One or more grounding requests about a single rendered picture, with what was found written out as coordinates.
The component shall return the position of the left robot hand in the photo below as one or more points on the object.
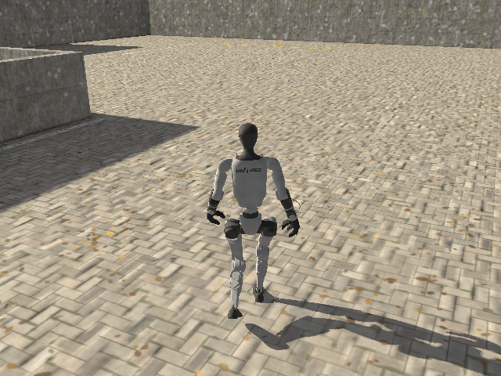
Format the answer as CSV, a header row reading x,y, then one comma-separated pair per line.
x,y
215,221

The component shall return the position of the right robot foot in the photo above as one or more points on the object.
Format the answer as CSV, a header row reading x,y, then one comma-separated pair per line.
x,y
258,295

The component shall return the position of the robot left forearm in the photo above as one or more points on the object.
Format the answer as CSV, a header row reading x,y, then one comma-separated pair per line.
x,y
212,204

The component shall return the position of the left robot upper arm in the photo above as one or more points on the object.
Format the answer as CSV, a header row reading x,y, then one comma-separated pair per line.
x,y
220,178

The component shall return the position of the robot torso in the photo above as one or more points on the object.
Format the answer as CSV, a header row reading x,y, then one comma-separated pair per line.
x,y
249,188

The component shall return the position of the right robot hand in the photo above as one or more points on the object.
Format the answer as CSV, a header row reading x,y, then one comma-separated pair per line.
x,y
293,224

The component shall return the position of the right robot upper arm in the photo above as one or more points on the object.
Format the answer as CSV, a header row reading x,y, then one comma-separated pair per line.
x,y
278,178

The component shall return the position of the robot right forearm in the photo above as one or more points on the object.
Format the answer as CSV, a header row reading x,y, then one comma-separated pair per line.
x,y
288,207

